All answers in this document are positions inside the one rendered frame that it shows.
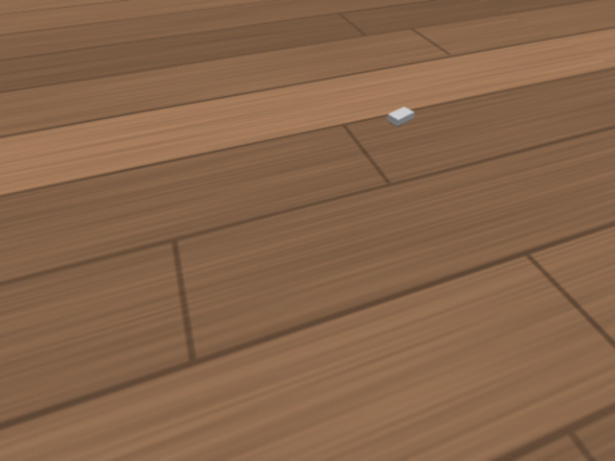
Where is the small box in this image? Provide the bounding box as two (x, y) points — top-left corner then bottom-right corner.
(387, 107), (414, 127)

